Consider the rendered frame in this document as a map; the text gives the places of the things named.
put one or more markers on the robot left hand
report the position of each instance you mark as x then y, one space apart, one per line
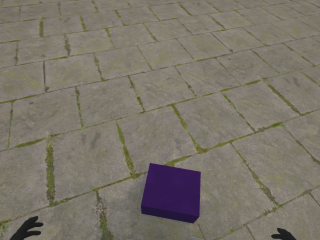
23 232

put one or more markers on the carton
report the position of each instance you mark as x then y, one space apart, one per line
172 193

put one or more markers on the robot right hand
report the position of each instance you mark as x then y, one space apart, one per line
284 235

